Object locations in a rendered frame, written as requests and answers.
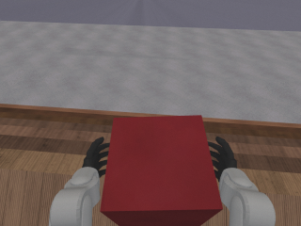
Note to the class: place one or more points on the right robot forearm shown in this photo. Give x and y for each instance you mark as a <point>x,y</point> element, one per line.
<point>247,205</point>

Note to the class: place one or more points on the left robot hand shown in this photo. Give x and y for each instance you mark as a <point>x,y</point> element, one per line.
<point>94,156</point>

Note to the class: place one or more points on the right robot hand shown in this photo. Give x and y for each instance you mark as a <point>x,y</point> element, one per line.
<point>225,158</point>

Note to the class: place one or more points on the left robot forearm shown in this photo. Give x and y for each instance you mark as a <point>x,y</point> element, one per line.
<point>72,205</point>

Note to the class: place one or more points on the carton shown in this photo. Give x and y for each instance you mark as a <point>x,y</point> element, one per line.
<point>159,172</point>

